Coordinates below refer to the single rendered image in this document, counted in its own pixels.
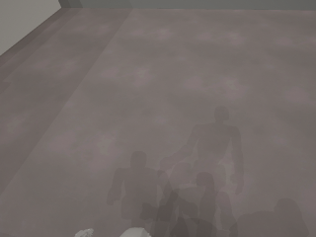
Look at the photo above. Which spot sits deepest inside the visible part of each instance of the left robot thigh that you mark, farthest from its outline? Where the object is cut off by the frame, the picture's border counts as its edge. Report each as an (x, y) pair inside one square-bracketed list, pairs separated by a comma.
[(135, 232)]

